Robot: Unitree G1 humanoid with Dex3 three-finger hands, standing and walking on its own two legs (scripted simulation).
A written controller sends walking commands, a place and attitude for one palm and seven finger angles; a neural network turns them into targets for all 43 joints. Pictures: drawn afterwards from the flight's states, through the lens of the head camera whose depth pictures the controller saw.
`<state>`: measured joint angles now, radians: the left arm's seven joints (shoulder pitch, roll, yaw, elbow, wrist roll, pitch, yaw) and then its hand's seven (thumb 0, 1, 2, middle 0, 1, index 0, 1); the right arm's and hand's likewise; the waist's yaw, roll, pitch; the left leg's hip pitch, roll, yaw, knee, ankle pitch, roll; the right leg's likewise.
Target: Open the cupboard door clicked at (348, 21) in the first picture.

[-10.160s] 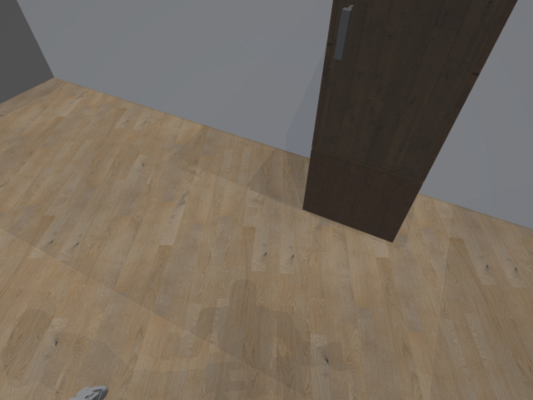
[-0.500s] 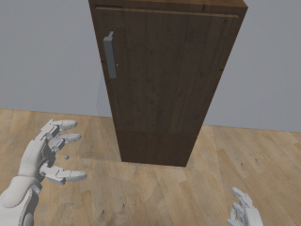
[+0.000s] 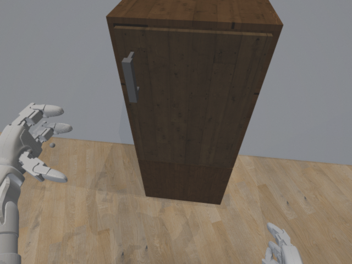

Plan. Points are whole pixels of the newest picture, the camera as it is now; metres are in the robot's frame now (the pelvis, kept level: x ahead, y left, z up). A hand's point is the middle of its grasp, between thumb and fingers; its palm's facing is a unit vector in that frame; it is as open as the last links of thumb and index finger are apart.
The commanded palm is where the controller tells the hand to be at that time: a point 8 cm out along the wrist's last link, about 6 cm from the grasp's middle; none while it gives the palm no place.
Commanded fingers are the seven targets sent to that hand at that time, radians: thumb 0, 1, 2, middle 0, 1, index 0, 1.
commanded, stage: raise the hand with hooked fingers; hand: left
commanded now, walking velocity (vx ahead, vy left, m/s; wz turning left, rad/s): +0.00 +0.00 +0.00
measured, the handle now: (132, 77) +0.58 +0.19 +0.13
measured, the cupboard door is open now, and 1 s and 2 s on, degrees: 0 0 0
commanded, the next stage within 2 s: move the hooked fingers beside the handle in 0.48 s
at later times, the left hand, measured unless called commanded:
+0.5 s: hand (65, 148) +0.29 +0.26 +0.14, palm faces +0.04 -1.00 -0.05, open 14.0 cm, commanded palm +0.26 +0.30 +0.14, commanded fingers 0.00 -0.50 0.30 -0.30 -1.20 -0.30 -1.20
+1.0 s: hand (80, 125) +0.36 +0.26 +0.14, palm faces +0.00 -1.00 -0.01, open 14.0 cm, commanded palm +0.33 +0.31 +0.14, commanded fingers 0.00 -0.50 0.30 -0.30 -1.20 -0.30 -1.20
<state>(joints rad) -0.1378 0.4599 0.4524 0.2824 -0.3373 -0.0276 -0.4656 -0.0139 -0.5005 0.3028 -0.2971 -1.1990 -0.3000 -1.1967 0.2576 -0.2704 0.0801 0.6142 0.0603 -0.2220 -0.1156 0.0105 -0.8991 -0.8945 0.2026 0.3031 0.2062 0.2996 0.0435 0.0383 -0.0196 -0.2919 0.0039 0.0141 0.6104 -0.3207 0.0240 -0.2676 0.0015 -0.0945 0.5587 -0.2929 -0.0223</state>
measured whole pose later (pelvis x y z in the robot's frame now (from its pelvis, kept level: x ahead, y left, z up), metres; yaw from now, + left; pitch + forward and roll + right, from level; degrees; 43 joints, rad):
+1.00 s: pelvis -0.01 +0.00 +0.00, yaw -1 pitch +3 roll -1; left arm -0.41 0.48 0.41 0.61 -0.28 -0.04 -0.45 -0.01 -0.50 0.30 -0.30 -1.20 -0.30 -1.20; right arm 0.29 -0.29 0.07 0.62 0.06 -0.20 -0.11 0.01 -0.90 -0.89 0.20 0.30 0.21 0.30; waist -0.01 0.03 -0.02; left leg -0.35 0.00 0.03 0.60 -0.30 0.02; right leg -0.34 0.00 -0.07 0.58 -0.28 -0.02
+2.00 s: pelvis +0.00 +0.01 -0.01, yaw -2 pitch +13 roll -2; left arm -0.99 0.69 0.44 1.26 -0.13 -0.22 -0.44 -0.01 -0.50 0.30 -0.30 -1.20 -0.30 -1.20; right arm 0.41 -0.31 0.05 0.66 0.03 -0.04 -0.07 0.00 -0.90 -0.89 0.20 0.30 0.21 0.30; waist -0.14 0.01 -0.05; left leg -0.61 0.01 0.03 0.73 -0.34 0.04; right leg -0.59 0.01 -0.07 0.66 -0.29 -0.01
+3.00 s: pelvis +0.02 +0.02 -0.02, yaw -3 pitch +17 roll -3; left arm -1.02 0.72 0.45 1.28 -0.10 -0.20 -0.43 -0.01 -0.50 0.30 -0.30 -1.20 -0.30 -1.20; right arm 0.41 -0.29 0.05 0.61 0.02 0.07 -0.04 0.00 -0.90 -0.89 0.20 0.30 0.21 0.30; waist -0.16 0.02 -0.09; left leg -0.67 0.03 0.03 0.78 -0.40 0.05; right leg -0.63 0.02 -0.07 0.67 -0.33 0.00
